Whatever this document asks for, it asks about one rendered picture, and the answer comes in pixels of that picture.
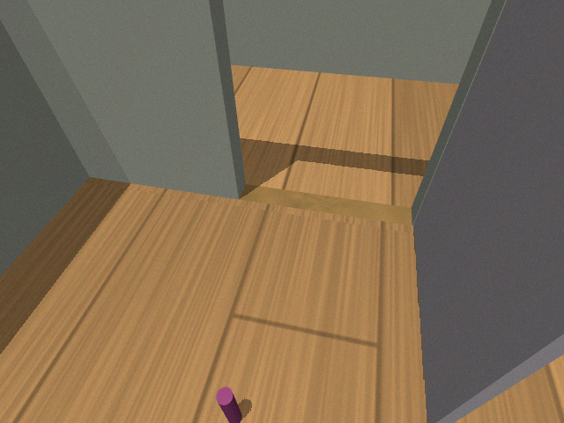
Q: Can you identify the can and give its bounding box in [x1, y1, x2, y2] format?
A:
[216, 387, 242, 423]

